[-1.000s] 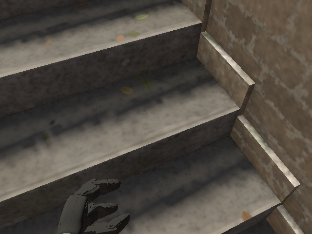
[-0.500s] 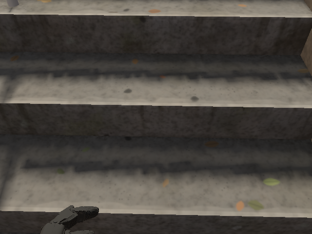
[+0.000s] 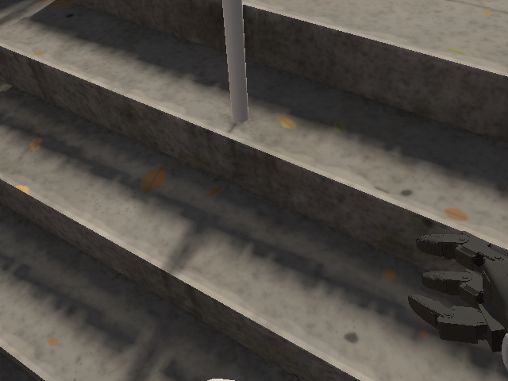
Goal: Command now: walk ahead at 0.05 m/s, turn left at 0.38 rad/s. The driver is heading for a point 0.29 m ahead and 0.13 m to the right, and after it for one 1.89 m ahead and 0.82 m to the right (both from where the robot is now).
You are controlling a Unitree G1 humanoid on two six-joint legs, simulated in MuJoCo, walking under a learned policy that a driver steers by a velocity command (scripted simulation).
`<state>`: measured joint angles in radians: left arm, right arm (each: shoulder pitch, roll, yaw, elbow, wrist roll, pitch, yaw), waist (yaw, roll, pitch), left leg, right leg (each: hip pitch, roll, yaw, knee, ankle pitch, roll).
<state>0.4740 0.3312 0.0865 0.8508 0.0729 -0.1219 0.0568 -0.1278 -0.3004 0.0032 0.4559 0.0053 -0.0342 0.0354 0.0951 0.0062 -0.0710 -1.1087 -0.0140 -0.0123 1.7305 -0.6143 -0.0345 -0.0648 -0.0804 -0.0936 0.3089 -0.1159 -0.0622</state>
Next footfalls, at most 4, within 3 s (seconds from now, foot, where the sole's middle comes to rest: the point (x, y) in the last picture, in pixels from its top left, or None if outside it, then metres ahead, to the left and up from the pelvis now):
0.12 left None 0.28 0.15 -0.64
0.56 right None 0.29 -0.11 -0.64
1.28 left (275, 301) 0.58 0.06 -0.48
1.70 right None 0.34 -0.04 -0.64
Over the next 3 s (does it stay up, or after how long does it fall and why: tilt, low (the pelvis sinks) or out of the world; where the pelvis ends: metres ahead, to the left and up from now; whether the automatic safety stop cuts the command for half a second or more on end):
stays up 0.54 -0.09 0.27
